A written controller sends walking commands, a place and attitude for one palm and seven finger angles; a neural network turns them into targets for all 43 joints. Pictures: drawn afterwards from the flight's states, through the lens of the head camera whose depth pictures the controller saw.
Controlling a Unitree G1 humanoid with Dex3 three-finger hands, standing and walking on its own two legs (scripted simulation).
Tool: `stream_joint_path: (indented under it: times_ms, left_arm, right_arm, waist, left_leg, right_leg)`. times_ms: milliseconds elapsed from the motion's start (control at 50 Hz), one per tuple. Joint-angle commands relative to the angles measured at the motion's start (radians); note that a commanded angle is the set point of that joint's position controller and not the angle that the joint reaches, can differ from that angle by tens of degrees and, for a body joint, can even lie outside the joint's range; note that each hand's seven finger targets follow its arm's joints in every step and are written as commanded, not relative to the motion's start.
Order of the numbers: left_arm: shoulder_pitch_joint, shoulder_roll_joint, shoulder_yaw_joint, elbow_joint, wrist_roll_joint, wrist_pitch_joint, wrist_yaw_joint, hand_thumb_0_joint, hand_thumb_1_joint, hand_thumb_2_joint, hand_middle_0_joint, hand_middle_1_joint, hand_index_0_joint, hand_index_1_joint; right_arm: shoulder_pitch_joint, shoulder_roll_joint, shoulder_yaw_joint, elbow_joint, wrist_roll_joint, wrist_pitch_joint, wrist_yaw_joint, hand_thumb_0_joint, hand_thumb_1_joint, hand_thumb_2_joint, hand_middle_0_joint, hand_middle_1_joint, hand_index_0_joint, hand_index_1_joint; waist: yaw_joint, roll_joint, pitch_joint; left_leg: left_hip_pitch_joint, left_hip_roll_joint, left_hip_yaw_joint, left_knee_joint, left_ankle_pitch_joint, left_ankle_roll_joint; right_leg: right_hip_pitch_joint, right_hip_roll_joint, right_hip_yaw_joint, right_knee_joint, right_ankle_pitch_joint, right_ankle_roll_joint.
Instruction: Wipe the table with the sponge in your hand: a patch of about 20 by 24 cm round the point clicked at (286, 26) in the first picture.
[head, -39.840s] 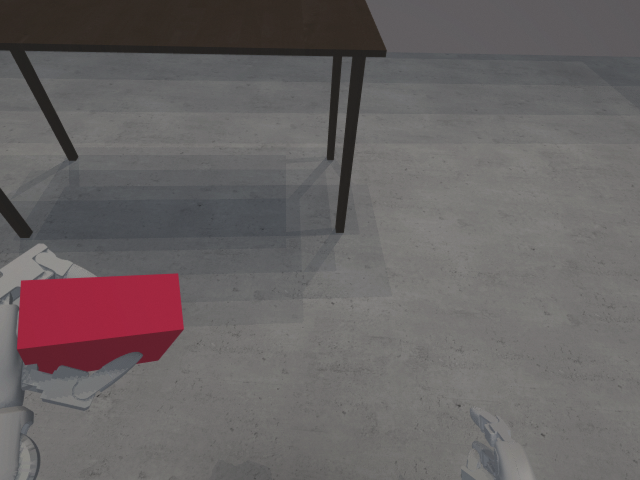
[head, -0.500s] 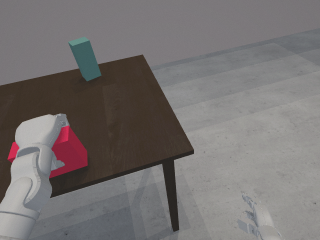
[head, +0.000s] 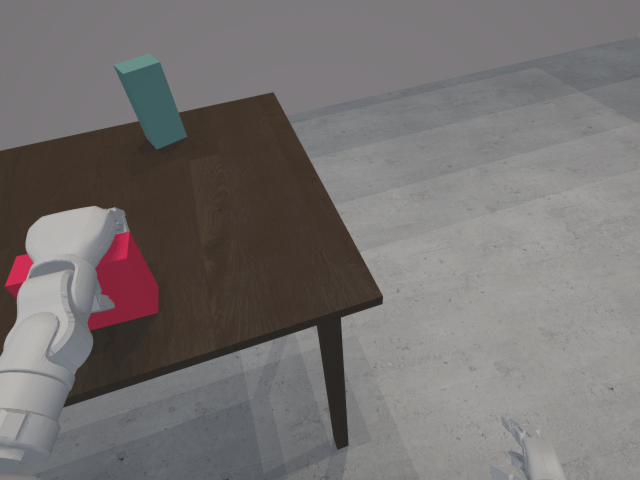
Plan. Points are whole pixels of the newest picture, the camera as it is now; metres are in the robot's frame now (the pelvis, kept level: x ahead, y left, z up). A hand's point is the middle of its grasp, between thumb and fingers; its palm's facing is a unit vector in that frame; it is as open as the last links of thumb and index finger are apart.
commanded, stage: wipe forward along the first lane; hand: left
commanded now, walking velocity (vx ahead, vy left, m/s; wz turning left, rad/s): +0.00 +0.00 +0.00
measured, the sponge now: (97, 294) +0.30 +0.35 +0.07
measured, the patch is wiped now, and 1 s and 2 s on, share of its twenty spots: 0.05 0.35 0.45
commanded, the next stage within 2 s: slide across to the middle lane in 1.12 s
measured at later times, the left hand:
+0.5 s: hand (102, 243) +0.36 +0.35 +0.11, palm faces -0.09 +0.01 -1.00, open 9.6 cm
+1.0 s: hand (100, 222) +0.39 +0.37 +0.12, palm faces -0.13 +0.04 -0.99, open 9.6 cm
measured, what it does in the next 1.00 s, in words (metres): stands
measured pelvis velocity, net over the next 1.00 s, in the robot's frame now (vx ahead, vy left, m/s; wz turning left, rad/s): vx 0.00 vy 0.00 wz -0.01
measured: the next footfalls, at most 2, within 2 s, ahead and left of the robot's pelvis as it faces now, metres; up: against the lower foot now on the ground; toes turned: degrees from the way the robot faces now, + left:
none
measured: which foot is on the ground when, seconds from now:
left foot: down 0.00-1.00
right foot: down 0.00-1.00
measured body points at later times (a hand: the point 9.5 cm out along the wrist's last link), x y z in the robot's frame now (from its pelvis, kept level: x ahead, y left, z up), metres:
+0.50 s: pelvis +0.01 +0.01 +0.00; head +0.02 -0.03 +0.45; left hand +0.36 +0.34 +0.17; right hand +0.17 -0.25 -0.12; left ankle +0.02 +0.13 -0.74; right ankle -0.03 -0.10 -0.74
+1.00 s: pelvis +0.00 +0.00 -0.01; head +0.03 -0.01 +0.44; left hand +0.40 +0.36 +0.17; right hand +0.08 -0.28 -0.14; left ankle +0.02 +0.13 -0.74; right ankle -0.03 -0.10 -0.74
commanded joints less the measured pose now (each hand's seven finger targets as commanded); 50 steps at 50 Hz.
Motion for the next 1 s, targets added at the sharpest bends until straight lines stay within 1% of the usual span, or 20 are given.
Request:
stream_joint_path:
  times_ms: [0,100,140,180,240,260,320,440,500,540,600,640,660,720,820,860,920,940,960,980]
  left_arm:
    - [-0.308,0.267,0.126,-0.152,0.017,-0.016,0.043,0.0,0.1,1.3,-1.2,-1.6,-1.2,-1.6]
    - [-0.332,0.308,0.154,-0.062,0.032,-0.011,0.055,0.0,0.1,1.3,-1.2,-1.6,-1.2,-1.6]
    - [-0.355,0.315,0.152,-0.06,0.04,-0.012,0.056,0.0,0.1,1.3,-1.2,-1.6,-1.2,-1.6]
    - [-0.361,0.281,0.12,-0.02,0.049,-0.012,0.061,0.0,0.1,1.3,-1.2,-1.6,-1.2,-1.6]
    - [-0.42,0.311,0.126,0.035,0.062,-0.011,0.053,0.0,0.1,1.3,-1.2,-1.6,-1.2,-1.6]
    - [-0.422,0.286,0.103,0.046,0.064,-0.014,0.052,0.0,0.1,1.3,-1.2,-1.6,-1.2,-1.6]
    - [-0.417,0.296,0.107,0.084,0.072,-0.023,0.045,0.0,0.1,1.3,-1.2,-1.6,-1.2,-1.6]
    - [-0.467,0.31,0.114,0.145,0.077,-0.065,0.034,0.0,0.1,1.3,-1.2,-1.6,-1.2,-1.6]
    - [-0.513,0.301,0.093,0.201,0.092,-0.088,0.041,0.0,0.1,1.3,-1.2,-1.6,-1.2,-1.6]
    - [-0.504,0.338,0.129,0.225,0.099,-0.104,0.046,0.0,0.1,1.3,-1.2,-1.6,-1.2,-1.6]
    - [-0.54,0.302,0.087,0.29,0.102,-0.121,0.051,0.0,0.1,1.3,-1.2,-1.6,-1.2,-1.6]
    - [-0.572,0.366,0.128,0.34,0.112,-0.134,0.053,0.0,0.1,1.3,-1.2,-1.6,-1.2,-1.6]
    - [-0.587,0.349,0.108,0.365,0.114,-0.141,0.056,0.0,0.1,1.3,-1.2,-1.6,-1.2,-1.6]
    - [-0.588,0.358,0.113,0.408,0.129,-0.167,0.062,0.0,0.1,1.3,-1.2,-1.6,-1.2,-1.6]
    - [-0.624,0.4,0.132,0.484,0.139,-0.201,0.076,0.0,0.1,1.3,-1.2,-1.6,-1.2,-1.6]
    - [-0.654,0.421,0.138,0.481,0.141,-0.218,0.084,0.0,0.1,1.3,-1.2,-1.6,-1.2,-1.6]
    - [-0.692,0.416,0.125,0.517,0.145,-0.227,0.098,0.0,0.1,1.3,-1.2,-1.6,-1.2,-1.6]
    - [-0.712,0.44,0.139,0.518,0.145,-0.232,0.098,0.0,0.1,1.3,-1.2,-1.6,-1.2,-1.6]
    - [-0.736,0.438,0.127,0.547,0.147,-0.231,0.106,0.0,0.1,1.3,-1.2,-1.6,-1.2,-1.6]
    - [-0.736,0.465,0.146,0.56,0.15,-0.234,0.111,0.0,0.1,1.3,-1.2,-1.6,-1.2,-1.6]
  right_arm:
    - [-0.146,-0.119,-0.048,-0.156,-0.005,-0.045,0.002,0.0,-0.9,-0.9,0.2,0.3,0.2,0.3]
    - [-0.123,-0.131,-0.051,-0.138,-0.003,-0.032,0.003,0.0,-0.9,-0.9,0.2,0.3,0.2,0.3]
    - [-0.125,-0.132,-0.052,-0.142,-0.003,-0.028,0.002,0.0,-0.9,-0.9,0.2,0.3,0.2,0.3]
    - [-0.107,-0.128,-0.054,-0.131,-0.002,-0.028,0.003,0.0,-0.9,-0.9,0.2,0.3,0.2,0.3]
    - [-0.095,-0.14,-0.053,-0.122,-0.003,-0.016,0.0,0.0,-0.9,-0.9,0.2,0.3,0.2,0.3]
    - [-0.09,-0.133,-0.054,-0.121,0.001,-0.017,0.001,0.0,-0.9,-0.9,0.2,0.3,0.2,0.3]
    - [-0.078,-0.137,-0.058,-0.119,-0.001,-0.012,0.001,0.0,-0.9,-0.9,0.2,0.3,0.2,0.3]
    - [-0.042,-0.144,-0.061,-0.118,-0.003,-0.002,0.001,0.0,-0.9,-0.9,0.2,0.3,0.2,0.3]
    - [-0.017,-0.143,-0.066,-0.108,0.0,-0.002,0.0,0.0,-0.9,-0.9,0.2,0.3,0.2,0.3]
    - [-0.009,-0.148,-0.068,-0.108,-0.004,0.004,0.002,0.0,-0.9,-0.9,0.2,0.3,0.2,0.3]
    - [0.018,-0.146,-0.07,-0.098,0.001,0.004,0.004,0.0,-0.9,-0.9,0.2,0.3,0.2,0.3]
    - [0.03,-0.156,-0.071,-0.088,-0.001,0.01,0.0,0.0,-0.9,-0.9,0.2,0.3,0.2,0.3]
    - [0.044,-0.151,-0.073,-0.084,0.002,0.007,0.001,0.0,-0.9,-0.9,0.2,0.3,0.2,0.3]
    - [0.066,-0.152,-0.078,-0.081,0.001,0.012,0.006,0.0,-0.9,-0.9,0.2,0.3,0.2,0.3]
    - [0.104,-0.159,-0.085,-0.072,0.005,0.014,0.011,0.0,-0.9,-0.9,0.2,0.3,0.2,0.3]
    - [0.116,-0.159,-0.088,-0.072,0.006,0.016,0.011,0.0,-0.9,-0.9,0.2,0.3,0.2,0.3]
    - [0.132,-0.163,-0.09,-0.063,0.009,0.016,0.014,0.0,-0.9,-0.9,0.2,0.3,0.2,0.3]
    - [0.135,-0.167,-0.091,-0.064,0.009,0.016,0.013,0.0,-0.9,-0.9,0.2,0.3,0.2,0.3]
    - [0.148,-0.168,-0.091,-0.056,0.012,0.013,0.014,0.0,-0.9,-0.9,0.2,0.3,0.2,0.3]
    - [0.157,-0.172,-0.093,-0.055,0.011,0.013,0.014,0.0,-0.9,-0.9,0.2,0.3,0.2,0.3]
  waist:
    - [-0.005,-0.051,-0.258]
    - [-0.012,-0.08,-0.226]
    - [-0.008,-0.054,-0.237]
    - [-0.018,-0.057,-0.23]
    - [-0.027,-0.064,-0.226]
    - [-0.035,-0.053,-0.232]
    - [-0.032,-0.062,-0.245]
    - [-0.039,-0.071,-0.258]
    - [-0.057,-0.092,-0.228]
    - [-0.042,-0.068,-0.242]
    - [-0.062,-0.095,-0.223]
    - [-0.061,-0.094,-0.225]
    - [-0.071,-0.097,-0.232]
    - [-0.068,-0.101,-0.249]
    - [-0.077,-0.109,-0.253]
    - [-0.082,-0.076,-0.281]
    - [-0.1,-0.084,-0.247]
    - [-0.096,-0.075,-0.253]
    - [-0.115,-0.093,-0.246]
    - [-0.108,-0.096,-0.246]
  left_leg:
    - [0.092,-0.057,0.046,-0.011,0.257,0.045]
    - [0.06,-0.055,0.049,-0.011,0.236,0.045]
    - [0.059,-0.056,0.048,-0.01,0.234,0.043]
    - [0.061,-0.056,0.05,-0.007,0.235,0.046]
    - [0.044,-0.054,0.048,-0.006,0.223,0.043]
    - [0.049,-0.055,0.051,-0.003,0.224,0.045]
    - [0.047,-0.055,0.05,0.009,0.241,0.047]
    - [0.028,-0.049,0.045,0.014,0.233,0.045]
    - [0.017,-0.05,0.05,0.023,0.203,0.049]
    - [0.003,-0.049,0.047,0.02,0.214,0.045]
    - [-0.013,-0.051,0.052,0.029,0.179,0.049]
    - [-0.036,-0.05,0.05,0.029,0.163,0.047]
    - [-0.038,-0.052,0.058,0.037,0.158,0.051]
    - [-0.052,-0.05,0.056,0.048,0.173,0.051]
    - [-0.087,-0.047,0.057,0.062,0.15,0.056]
    - [-0.087,-0.048,0.06,0.067,0.149,0.056]
    - [-0.105,-0.045,0.056,0.069,0.122,0.056]
    - [-0.108,-0.043,0.05,0.063,0.119,0.056]
    - [-0.115,-0.043,0.053,0.068,0.097,0.059]
    - [-0.128,-0.043,0.049,0.07,0.082,0.058]
  right_leg:
    - [0.054,0.023,0.011,-0.036,0.326,-0.01]
    - [0.036,0.025,0.014,-0.036,0.315,-0.008]
    - [0.036,0.024,0.019,-0.036,0.305,-0.013]
    - [0.02,0.026,0.011,-0.033,0.303,-0.011]
    - [0.01,0.026,0.016,-0.038,0.296,-0.015]
    - [0.002,0.025,0.014,-0.032,0.293,-0.012]
    - [0.008,0.025,0.013,-0.025,0.321,-0.013]
    - [-0.007,0.026,0.014,-0.02,0.317,-0.015]
    - [-0.047,0.025,0.011,-0.021,0.292,-0.009]
    - [-0.034,0.026,0.015,-0.018,0.297,-0.017]
    - [-0.062,0.024,0.015,-0.016,0.279,-0.009]
    - [-0.063,0.024,0.023,-0.019,0.269,-0.013]
    - [-0.066,0.021,0.024,-0.012,0.272,-0.007]
    - [-0.064,0.022,0.025,0.0,0.299,-0.009]
    - [-0.079,0.021,0.033,0.008,0.296,-0.006]
    - [-0.074,0.02,0.04,0.013,0.294,-0.006]
    - [-0.115,0.024,0.036,0.011,0.263,-0.005]
    - [-0.114,0.025,0.039,0.002,0.251,-0.01]
    - [-0.129,0.025,0.041,0.007,0.231,-0.003]
    - [-0.132,0.026,0.04,0.008,0.218,-0.004]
